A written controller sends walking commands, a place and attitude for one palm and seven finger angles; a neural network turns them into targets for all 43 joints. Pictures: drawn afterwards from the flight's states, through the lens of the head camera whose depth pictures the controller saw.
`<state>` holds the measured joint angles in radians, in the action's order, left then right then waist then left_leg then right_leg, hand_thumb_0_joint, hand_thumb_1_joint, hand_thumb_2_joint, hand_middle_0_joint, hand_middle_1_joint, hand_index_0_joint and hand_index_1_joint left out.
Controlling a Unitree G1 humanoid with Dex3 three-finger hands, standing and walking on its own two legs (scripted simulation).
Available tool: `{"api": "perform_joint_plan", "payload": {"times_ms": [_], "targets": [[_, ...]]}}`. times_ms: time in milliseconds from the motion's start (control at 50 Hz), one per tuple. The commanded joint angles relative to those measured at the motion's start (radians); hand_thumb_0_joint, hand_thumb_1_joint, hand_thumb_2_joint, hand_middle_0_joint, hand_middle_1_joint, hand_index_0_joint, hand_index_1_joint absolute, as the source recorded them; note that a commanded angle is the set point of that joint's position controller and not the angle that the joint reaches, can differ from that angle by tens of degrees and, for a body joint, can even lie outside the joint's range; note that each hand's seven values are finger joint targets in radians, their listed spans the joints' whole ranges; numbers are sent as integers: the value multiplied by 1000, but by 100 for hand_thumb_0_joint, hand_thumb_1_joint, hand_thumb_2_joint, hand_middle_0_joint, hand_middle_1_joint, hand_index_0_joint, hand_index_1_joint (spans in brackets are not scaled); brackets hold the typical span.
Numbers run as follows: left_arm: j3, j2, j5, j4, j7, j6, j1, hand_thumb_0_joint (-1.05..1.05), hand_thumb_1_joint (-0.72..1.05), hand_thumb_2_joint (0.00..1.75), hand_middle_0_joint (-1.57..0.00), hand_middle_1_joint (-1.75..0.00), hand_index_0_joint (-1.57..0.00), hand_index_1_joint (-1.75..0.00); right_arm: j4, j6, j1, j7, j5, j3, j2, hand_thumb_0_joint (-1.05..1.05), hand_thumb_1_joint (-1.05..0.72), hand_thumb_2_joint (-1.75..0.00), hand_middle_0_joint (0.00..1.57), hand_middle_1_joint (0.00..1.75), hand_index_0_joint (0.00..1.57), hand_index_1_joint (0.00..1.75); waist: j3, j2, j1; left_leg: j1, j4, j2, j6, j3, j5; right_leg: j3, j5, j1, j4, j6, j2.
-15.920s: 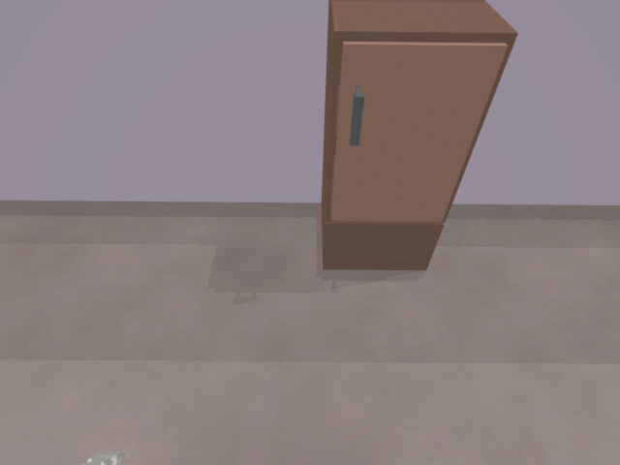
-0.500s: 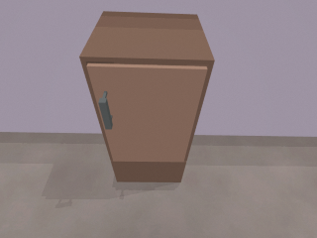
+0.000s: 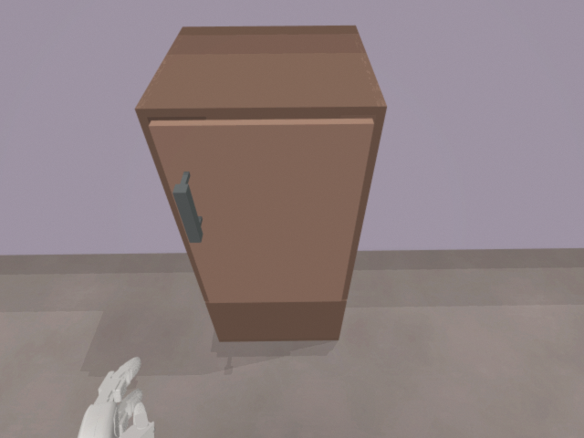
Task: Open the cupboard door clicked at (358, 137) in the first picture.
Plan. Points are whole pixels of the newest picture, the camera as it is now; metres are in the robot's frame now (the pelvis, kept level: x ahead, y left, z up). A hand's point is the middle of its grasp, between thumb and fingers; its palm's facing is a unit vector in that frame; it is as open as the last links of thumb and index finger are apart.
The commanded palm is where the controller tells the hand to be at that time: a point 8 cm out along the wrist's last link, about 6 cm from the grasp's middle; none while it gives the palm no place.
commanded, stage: raise the hand with hooked fingers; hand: left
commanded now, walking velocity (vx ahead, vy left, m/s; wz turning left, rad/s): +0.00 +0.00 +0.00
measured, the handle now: (191, 207) +0.55 +0.21 -0.02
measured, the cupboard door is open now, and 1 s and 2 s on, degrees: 0 0 0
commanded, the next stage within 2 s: move the hooked fingers beside the handle in 1.92 s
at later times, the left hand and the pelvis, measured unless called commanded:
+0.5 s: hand (176, 404) +0.19 +0.16 -0.04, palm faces -0.02 -1.00 -0.08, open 10.1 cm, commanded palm +0.17 +0.23 -0.03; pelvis -0.02 -0.05 -0.10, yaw -1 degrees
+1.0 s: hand (138, 362) +0.24 +0.23 -0.02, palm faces +0.01 -1.00 -0.05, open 13.0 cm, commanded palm +0.22 +0.28 -0.01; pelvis -0.02 +0.00 -0.07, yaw -2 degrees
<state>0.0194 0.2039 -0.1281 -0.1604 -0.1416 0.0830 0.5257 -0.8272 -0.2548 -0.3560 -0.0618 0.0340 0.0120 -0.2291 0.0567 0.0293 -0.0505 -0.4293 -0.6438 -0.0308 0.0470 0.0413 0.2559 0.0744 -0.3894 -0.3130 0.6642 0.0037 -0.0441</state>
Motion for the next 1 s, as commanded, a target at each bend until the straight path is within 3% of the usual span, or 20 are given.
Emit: {"api": "perform_joint_plan", "payload": {"times_ms": [0, 40, 60, 80, 120, 180, 240, 260, 320, 340, 380, 440, 460, 520, 580, 660, 720, 780, 900, 980], "targets": [[-16, -112, -46, 32, 176, 298, 76, 0, 67, 80, -22, -45, -22, -45, 274, -101, 183, 27, -29, 74, -132, 0, -90, -90, 20, 30, 20, 30, -1, -285, 65, -177, -110, 37, -45, -97, 123, 50, -117, -422, 92, -33, 68], [70, -57, -96, 33, 312, 455, 131, 0, 62, 78, -22, -48, -22, -48, 328, -91, 214, 53, -34, 93, -131, 0, -90, -90, 20, 30, 20, 30, 78, -234, 107, -270, -231, 27, -56, -69, 65, 18, -83, -462, 200, -45, 67], [155, 15, -103, 7, 377, 518, 155, 0, 60, 77, -22, -50, -22, -50, 346, -77, 217, 72, -27, 104, -133, 0, -90, -90, 20, 30, 20, 30, 113, -120, 133, -296, -283, 21, -64, -60, 28, -6, -28, -457, 257, -58, 61], [199, 66, -112, 70, 416, 556, 131, 0, 57, 76, -22, -51, -22, -51, 392, -66, 243, 78, -29, 108, -136, 0, -90, -90, 20, 30, 20, 30, 167, -56, 144, -322, -323, 18, -59, -47, 13, -20, 10, -461, 304, -62, 55], [248, 97, -127, 131, 430, 515, 133, 0, 53, 74, -23, -54, -23, -54, 464, -28, 279, 72, -22, 109, -133, 0, -90, -90, 20, 30, 20, 30, 245, -27, 161, -335, -347, 15, -44, -23, 16, -44, 50, -436, 337, -55, 58], [240, 119, -153, 338, 396, 425, -3, 0, 46, 71, -23, -58, -23, -58, 522, 33, 266, 47, -13, 96, -123, 0, -90, -90, 20, 30, 20, 30, 275, 42, 123, -350, -384, 14, -29, -24, 47, -102, 33, -429, 308, -39, 61], [247, 145, -139, 504, 345, 454, -129, 0, 39, 68, -24, -63, -24, -63, 498, 52, 204, 22, -21, 84, -100, 0, -90, -90, 20, 30, 20, 30, 293, 65, 55, -349, -455, 35, -13, -46, 11, -144, 101, -453, 288, -17, 57], [237, 156, -141, 556, 349, 483, -216, 0, 36, 67, -24, -64, -24, -64, 481, 51, 180, 13, -26, 79, -99, 0, -90, -90, 20, 30, 20, 30, 295, 8, 17, -370, -485, 46, -9, -61, 14, -145, 106, -480, 300, -7, 66], [206, 143, -161, 483, 417, 525, -254, 0, 29, 64, -24, -69, -24, -69, 426, 29, 180, -4, -24, 64, -108, 0, -90, -90, 20, 30, 20, 30, 245, 73, -9, -397, -523, 54, -13, -73, 42, -145, 51, -554, 292, -11, 69], [206, 151, -172, 454, 445, 521, -266, 0, 27, 63, -25, -70, -25, -70, 413, 19, 182, -8, -22, 59, -113, 0, -90, -90, 20, 30, 20, 30, 245, 51, -15, -415, -531, 57, -12, -76, 56, -154, 31, -551, 283, -8, 66], [222, 172, -194, 354, 504, 469, -253, 0, 22, 61, -25, -74, -25, -74, 400, 9, 188, -19, -12, 50, -124, 0, -90, -90, 20, 30, 20, 30, 250, 19, -11, -450, -544, 58, -9, -79, 74, -180, 1, -533, 261, 3, 57], [323, 241, -232, 265, 552, 360, -235, 0, 15, 58, -25, -78, -25, -78, 401, 10, 198, -28, 2, 44, -131, 0, -90, -90, 20, 30, 20, 30, 317, -29, 34, -485, -531, 52, -9, -78, 71, -237, -10, -419, 218, 28, 26], [365, 259, -245, 206, 555, 321, -212, 0, 13, 57, -25, -80, -25, -80, 399, 16, 210, -30, 5, 42, -126, 0, -90, -90, 20, 30, 20, 30, 305, -51, 55, -499, -529, 51, -11, -81, 66, -256, 4, -391, 208, 41, 19], [423, 271, -269, 241, 535, 295, -215, 0, 6, 54, -26, -84, -26, -84, 407, 20, 200, -27, 4, 42, -118, 0, -90, -90, 20, 30, 20, 30, 366, -56, 80, -462, -487, 50, -13, -80, 6, -243, 129, -310, 219, 54, 2], [422, 249, -262, 232, 504, 330, -205, 0, -1, 51, -27, -88, -27, -88, 394, 20, 189, -21, -1, 48, -112, 0, -90, -90, 20, 30, 20, 30, 349, -65, 81, -443, -459, 52, -17, -80, -32, -210, 220, -317, 246, 55, 9], [389, 230, -252, 159, 503, 388, -238, 0, -10, 47, -27, -94, -27, -94, 377, 17, 169, -15, -1, 58, -132, 0, -90, -90, 20, 30, 20, 30, 269, -85, 57, -429, -430, 51, -15, -77, 6, -164, 107, -410, 245, 31, 33], [379, 242, -249, 153, 511, 413, -266, 0, -17, 44, -28, -99, -28, -99, 382, 10, 150, -15, 3, 63, -151, 0, -90, -90, 20, 30, 20, 30, 269, -40, 53, -372, -387, 50, -11, -71, 31, -113, -6, -465, 243, 0, 54], [392, 270, -251, 190, 507, 427, -305, 0, -24, 41, -28, -103, -28, -103, 394, 6, 137, -15, 2, 63, -162, 0, -90, -90, 20, 30, 20, 30, 313, 24, 61, -305, -354, 51, -10, -74, 24, -76, -22, -482, 259, -18, 71], [391, 283, -236, 208, 480, 419, -341, 0, -38, 35, -29, -112, -29, -112, 403, 11, 124, -5, -2, 53, -176, 0, -90, -90, 20, 30, 20, 30, 322, 108, 55, -184, -285, 61, -25, -111, 17, -3, 11, -520, 283, -35, 88], [393, 300, -226, 162, 488, 381, -397, 0, -48, 31, -30, -118, -30, -118, 418, 28, 117, -2, -3, 43, -189, 0, -90, -90, 20, 30, 20, 30, 294, 95, 46, -172, -252, 67, -34, -136, 54, 13, -1, -530, 277, -36, 93]]}}
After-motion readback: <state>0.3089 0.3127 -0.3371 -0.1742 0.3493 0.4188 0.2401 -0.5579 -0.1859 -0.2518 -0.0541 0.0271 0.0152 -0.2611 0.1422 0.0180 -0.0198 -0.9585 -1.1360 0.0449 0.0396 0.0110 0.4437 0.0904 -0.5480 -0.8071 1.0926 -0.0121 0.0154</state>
